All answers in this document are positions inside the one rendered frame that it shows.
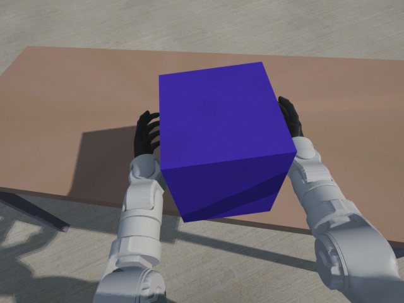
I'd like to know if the right robot hand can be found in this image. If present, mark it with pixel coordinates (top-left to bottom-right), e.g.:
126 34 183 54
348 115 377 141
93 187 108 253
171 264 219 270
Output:
278 96 304 138

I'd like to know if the robot left forearm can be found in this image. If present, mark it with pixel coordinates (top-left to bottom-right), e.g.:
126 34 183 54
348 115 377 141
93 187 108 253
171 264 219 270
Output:
93 154 167 303

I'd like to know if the carton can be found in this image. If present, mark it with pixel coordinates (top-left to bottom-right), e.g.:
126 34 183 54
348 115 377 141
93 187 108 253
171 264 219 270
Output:
159 62 297 223

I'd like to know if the table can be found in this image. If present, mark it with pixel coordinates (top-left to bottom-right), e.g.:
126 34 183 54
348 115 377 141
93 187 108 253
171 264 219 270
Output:
0 46 404 259

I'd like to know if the left robot upper arm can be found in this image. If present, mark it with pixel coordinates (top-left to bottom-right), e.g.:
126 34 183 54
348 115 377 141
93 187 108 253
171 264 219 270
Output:
94 268 167 303

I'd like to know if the left robot hand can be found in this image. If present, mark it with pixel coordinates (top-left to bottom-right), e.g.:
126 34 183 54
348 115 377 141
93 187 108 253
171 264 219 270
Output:
134 110 160 158

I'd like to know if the right robot upper arm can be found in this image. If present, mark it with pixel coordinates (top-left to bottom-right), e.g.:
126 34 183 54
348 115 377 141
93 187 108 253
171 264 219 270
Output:
314 226 404 303

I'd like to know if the robot right forearm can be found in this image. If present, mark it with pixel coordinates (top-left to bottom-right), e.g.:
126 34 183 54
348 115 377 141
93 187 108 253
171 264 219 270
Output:
287 136 399 274

